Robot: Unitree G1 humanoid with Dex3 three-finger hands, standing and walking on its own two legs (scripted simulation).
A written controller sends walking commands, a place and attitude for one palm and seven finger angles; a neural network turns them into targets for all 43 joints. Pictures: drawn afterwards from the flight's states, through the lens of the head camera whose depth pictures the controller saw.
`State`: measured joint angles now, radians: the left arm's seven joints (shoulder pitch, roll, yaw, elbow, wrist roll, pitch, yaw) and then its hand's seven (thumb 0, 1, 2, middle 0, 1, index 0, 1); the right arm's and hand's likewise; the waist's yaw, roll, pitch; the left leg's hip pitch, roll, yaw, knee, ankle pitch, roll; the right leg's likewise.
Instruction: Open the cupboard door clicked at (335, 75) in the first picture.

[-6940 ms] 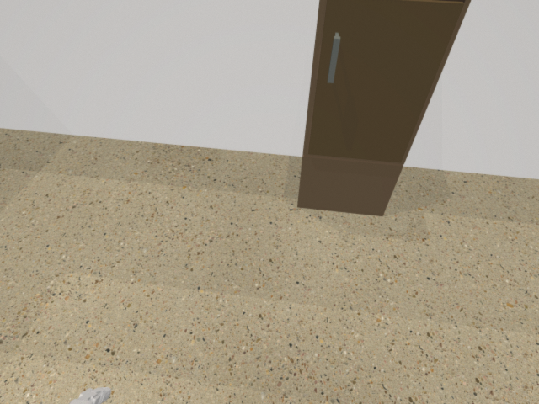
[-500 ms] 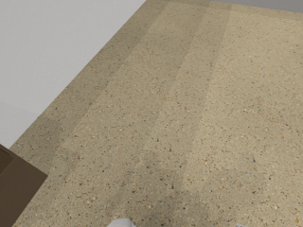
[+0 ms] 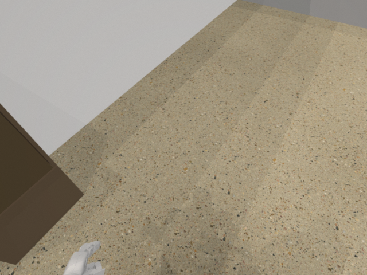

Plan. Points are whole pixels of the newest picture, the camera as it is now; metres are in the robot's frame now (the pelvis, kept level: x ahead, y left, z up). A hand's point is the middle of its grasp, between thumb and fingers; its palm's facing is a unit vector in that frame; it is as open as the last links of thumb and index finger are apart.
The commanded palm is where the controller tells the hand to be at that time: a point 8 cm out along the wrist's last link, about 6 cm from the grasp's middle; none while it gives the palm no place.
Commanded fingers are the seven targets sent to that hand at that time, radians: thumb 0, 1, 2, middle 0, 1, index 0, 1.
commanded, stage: turn to face it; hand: left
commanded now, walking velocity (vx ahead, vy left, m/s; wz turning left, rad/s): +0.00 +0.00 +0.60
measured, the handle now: out of the picture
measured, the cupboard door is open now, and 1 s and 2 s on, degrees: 0 0 0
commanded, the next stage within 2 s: take the last steps up to it in 1.44 s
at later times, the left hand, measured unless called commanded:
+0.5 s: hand out of the picture -0.06 +0.23 -0.18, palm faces +0.37 -0.90 -0.25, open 7.4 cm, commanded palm none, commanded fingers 0.00 0.90 0.90 -0.20 -0.30 -0.20 -0.30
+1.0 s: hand out of the picture -0.03 +0.28 -0.14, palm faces +0.57 -0.78 -0.26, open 7.4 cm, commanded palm none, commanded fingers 0.00 0.90 0.90 -0.20 -0.30 -0.20 -0.30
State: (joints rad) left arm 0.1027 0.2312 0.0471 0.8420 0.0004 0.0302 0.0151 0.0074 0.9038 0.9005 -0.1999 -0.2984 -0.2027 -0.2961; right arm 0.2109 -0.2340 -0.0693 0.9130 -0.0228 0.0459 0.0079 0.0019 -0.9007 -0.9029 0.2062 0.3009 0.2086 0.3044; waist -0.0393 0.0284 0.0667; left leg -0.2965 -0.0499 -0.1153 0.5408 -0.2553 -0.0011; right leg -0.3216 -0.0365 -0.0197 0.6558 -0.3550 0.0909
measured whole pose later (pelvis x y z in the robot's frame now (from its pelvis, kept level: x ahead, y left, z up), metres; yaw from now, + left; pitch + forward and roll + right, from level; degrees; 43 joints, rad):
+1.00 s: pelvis -0.03 +0.03 +0.01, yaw +36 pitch +1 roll -2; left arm 0.10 0.24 0.05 0.87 0.00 0.05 0.02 0.01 0.90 0.90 -0.20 -0.30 -0.20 -0.30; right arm 0.25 -0.21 -0.06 0.93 -0.03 0.04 0.00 0.00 -0.90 -0.90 0.21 0.30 0.21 0.30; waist -0.05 0.02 0.05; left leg -0.29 -0.10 -0.15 0.46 -0.17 0.06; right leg -0.38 -0.03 0.02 0.83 -0.43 0.09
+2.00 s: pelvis +0.00 +0.04 +0.00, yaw +54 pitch -2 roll +1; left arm 0.26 0.17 0.03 1.02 0.03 -0.02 -0.02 0.01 0.90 0.90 -0.20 -0.30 -0.20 -0.30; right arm 0.36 -0.21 -0.05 1.08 -0.02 0.01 -0.01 0.00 -0.91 -0.90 0.20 0.30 0.21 0.30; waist -0.02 0.04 0.00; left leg -0.18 0.03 0.01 0.62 -0.42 0.00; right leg -0.26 -0.04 -0.12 0.58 -0.28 -0.02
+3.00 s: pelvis +0.17 +0.20 +0.00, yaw +55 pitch -1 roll +2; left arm 0.18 0.16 0.03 0.99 0.02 0.01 0.03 0.00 0.91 0.90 -0.20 -0.30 -0.20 -0.30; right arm 0.20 -0.19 -0.07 1.03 -0.01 0.05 -0.03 0.00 -0.92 -0.90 0.20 0.30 0.20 0.30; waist -0.01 0.04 0.08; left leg -0.34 0.03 0.05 0.80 -0.49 -0.02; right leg -0.32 -0.05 -0.08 0.62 -0.27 -0.03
